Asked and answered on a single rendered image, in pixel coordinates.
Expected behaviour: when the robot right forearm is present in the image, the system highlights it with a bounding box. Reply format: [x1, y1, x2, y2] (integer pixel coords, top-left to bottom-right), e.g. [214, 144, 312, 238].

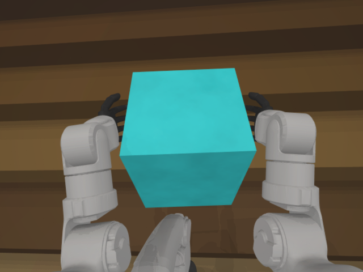
[255, 110, 327, 245]

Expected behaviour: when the robot left forearm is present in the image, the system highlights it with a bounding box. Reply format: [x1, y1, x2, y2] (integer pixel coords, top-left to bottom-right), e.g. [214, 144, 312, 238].
[61, 116, 119, 268]

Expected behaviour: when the robot left shin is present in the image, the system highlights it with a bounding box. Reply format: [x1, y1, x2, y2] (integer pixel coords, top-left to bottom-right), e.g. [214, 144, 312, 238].
[174, 213, 191, 272]

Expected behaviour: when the left robot hand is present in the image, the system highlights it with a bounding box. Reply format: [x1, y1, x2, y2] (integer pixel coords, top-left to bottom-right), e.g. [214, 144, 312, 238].
[98, 93, 128, 142]

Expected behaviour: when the robot left thigh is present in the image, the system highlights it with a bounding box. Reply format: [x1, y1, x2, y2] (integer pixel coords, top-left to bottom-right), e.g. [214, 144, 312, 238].
[131, 214, 191, 272]

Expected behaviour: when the robot right upper arm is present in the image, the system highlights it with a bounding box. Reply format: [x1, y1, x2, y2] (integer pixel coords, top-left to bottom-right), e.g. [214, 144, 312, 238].
[253, 213, 363, 272]

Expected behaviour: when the robot left upper arm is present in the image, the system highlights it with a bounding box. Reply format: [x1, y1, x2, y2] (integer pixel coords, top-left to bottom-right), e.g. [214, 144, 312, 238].
[53, 221, 131, 272]

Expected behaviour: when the right robot hand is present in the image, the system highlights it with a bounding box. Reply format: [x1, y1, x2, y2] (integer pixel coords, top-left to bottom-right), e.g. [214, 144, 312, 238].
[245, 92, 273, 142]

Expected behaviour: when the carton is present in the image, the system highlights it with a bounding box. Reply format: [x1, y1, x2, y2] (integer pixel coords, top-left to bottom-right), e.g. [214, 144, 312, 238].
[120, 68, 256, 208]

